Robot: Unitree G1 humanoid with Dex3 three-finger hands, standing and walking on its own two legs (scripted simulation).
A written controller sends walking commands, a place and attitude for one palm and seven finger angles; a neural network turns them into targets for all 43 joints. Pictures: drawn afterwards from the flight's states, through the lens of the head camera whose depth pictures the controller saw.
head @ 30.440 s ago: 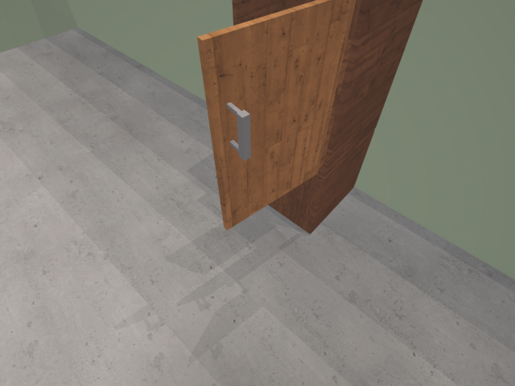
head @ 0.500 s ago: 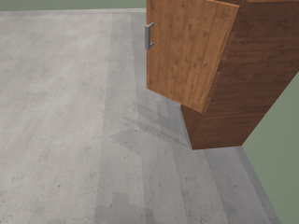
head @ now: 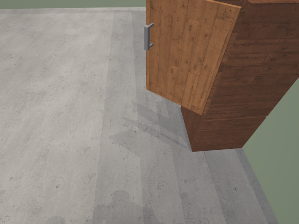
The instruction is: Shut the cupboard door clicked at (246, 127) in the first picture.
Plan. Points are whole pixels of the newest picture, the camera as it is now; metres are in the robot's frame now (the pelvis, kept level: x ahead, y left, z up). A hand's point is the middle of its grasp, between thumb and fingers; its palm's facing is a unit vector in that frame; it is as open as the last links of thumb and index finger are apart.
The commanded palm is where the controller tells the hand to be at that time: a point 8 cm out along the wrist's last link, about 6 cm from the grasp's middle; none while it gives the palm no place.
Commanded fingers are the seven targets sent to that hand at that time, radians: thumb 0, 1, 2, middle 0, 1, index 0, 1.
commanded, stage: walk to a spot facing it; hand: left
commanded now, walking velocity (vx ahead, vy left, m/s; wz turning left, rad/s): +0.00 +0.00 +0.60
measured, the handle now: (149, 36) +0.93 +0.04 +0.04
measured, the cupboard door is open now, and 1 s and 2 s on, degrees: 51 51 51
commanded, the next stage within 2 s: turn to face it in 1.86 s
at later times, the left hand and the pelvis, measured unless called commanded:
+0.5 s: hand out of the picture +0.01 +0.26 -0.18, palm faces +0.28 -0.92 -0.27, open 7.4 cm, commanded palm none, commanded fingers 0.00 0.90 0.90 -0.20 -0.30 -0.20 -0.30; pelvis -0.01 +0.03 -0.02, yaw +18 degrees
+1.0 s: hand out of the picture -0.07 +0.19 -0.17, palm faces +0.61 -0.75 -0.25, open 7.4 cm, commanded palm none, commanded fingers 0.00 0.90 0.90 -0.20 -0.30 -0.20 -0.30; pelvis +0.00 -0.01 -0.01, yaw +40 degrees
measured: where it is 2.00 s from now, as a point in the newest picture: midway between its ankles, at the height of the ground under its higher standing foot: outside the picture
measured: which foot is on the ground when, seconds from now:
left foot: down 0.00-0.70, up 0.72-1.00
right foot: down 0.00-0.30, up 0.32-0.68, down 0.70-1.00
